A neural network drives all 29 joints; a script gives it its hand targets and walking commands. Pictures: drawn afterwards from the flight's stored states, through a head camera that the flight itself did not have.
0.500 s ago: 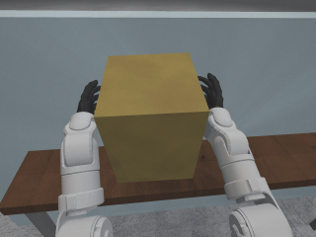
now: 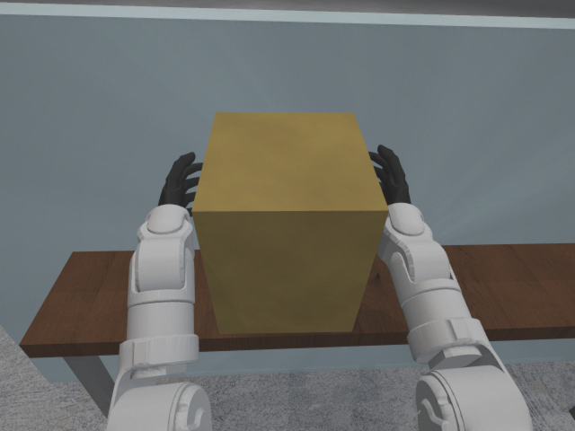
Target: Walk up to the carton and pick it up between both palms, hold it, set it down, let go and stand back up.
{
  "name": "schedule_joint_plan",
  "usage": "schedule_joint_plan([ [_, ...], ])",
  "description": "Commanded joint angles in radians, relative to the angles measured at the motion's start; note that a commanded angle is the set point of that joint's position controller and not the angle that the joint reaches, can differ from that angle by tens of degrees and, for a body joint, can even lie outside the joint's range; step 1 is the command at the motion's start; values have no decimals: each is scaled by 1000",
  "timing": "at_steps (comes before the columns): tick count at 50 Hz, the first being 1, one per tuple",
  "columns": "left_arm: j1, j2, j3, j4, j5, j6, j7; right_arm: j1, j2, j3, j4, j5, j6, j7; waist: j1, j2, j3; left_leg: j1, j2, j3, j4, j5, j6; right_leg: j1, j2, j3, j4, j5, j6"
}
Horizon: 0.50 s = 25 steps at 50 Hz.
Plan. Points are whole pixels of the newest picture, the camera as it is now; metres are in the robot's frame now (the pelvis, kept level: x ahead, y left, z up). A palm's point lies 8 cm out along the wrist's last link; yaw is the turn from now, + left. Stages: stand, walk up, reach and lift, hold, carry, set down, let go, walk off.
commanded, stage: hold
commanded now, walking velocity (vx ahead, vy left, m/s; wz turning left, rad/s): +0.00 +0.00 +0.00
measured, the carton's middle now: (285, 224) +0.39 +0.00 +0.14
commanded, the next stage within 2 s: set down in 1.60 s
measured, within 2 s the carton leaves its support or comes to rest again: neither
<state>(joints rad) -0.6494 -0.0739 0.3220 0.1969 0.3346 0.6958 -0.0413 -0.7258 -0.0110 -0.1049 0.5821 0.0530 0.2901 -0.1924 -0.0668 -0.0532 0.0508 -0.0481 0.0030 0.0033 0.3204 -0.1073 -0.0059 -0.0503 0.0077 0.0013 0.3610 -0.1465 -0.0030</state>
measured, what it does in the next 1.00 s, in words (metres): stands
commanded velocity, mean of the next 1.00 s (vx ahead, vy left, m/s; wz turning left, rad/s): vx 0.00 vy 0.00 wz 0.00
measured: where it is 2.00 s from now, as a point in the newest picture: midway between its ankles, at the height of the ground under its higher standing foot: outside the picture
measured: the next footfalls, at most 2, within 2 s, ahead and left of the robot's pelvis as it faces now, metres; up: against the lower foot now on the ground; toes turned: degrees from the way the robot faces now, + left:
none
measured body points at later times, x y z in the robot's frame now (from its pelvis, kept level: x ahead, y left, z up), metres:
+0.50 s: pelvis +0.04 +0.00 +0.00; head -0.01 +0.02 +0.45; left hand +0.40 +0.15 +0.22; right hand +0.40 -0.14 +0.23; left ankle +0.06 +0.12 -0.75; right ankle +0.05 -0.11 -0.75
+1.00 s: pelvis +0.02 +0.00 +0.00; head -0.03 +0.02 +0.45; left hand +0.38 +0.15 +0.18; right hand +0.39 -0.14 +0.19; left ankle +0.06 +0.12 -0.75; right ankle +0.05 -0.11 -0.75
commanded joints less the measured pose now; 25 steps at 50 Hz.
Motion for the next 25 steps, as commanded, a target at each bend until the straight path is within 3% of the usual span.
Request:
schedule_joint_plan([
  [1,-799,-443,-363,51,-103,-81,-111,-852,595,231,-176,49,-92,152,7,-10,-352,13,-37,72,-92,-220,81,18,9,-79,-137,-210,58],
  [4,-680,-363,-264,73,-48,-41,-145,-809,583,272,-184,76,-57,136,50,-54,-273,15,-49,84,-94,-161,106,58,2,-70,-143,-148,73],
  [7,-622,-366,-280,-14,-41,-18,-164,-753,561,321,-216,116,-40,116,29,-30,-312,75,-51,81,-68,-23,85,126,10,-76,-121,15,79],
  [8,-615,-377,-318,-71,-62,-18,-170,-722,558,348,-248,135,-42,102,2,-22,-346,95,-57,76,-48,40,71,169,14,-78,-106,111,82],
  [9,-610,-382,-323,-95,-71,-16,-174,-731,562,383,-275,159,-37,92,8,-31,-394,121,-56,72,-33,96,66,205,19,-78,-95,178,87],
  [12,-600,-450,-498,-332,-180,-30,-165,-697,589,529,-496,262,-48,43,-50,13,-657,256,-72,47,75,430,9,342,36,-79,-22,620,103],
  [13,-563,-464,-532,-373,-198,-27,-157,-694,579,578,-580,296,-48,28,-51,19,-696,283,-77,35,102,515,-6,363,40,-76,-8,719,109],
  [15,-571,-506,-635,-526,-262,-35,-132,-691,593,635,-708,338,-43,6,-66,80,-739,312,-74,9,138,613,-43,316,54,-83,24,789,110],
  [17,-546,-514,-670,-568,-279,-22,-120,-648,564,636,-757,352,-25,-9,-79,130,-713,346,-62,-12,154,676,-62,253,68,-85,20,760,97],
  [18,-506,-501,-655,-527,-254,-4,-119,-604,517,610,-701,343,-4,-9,-77,138,-643,349,-50,-18,144,664,-68,215,74,-89,0,686,87],
  [20,-457,-424,-558,-391,-164,31,-140,-503,449,537,-537,296,47,1,-74,95,-470,295,-47,-4,83,450,-48,185,64,-88,-63,454,75],
  [22,-408,-372,-485,-307,-93,70,-166,-439,400,465,-386,256,89,22,-69,98,-310,215,-38,14,3,220,-29,148,55,-95,-98,229,42],
  [23,-438,-351,-444,-271,-64,85,-179,-455,403,442,-338,237,104,33,-59,79,-239,162,-38,24,-39,104,-14,139,49,-96,-110,108,40],
  [25,-470,-343,-417,-231,-51,105,-202,-492,409,396,-299,214,117,53,-55,68,-159,105,-31,33,-85,-16,4,124,38,-89,-119,2,33],
])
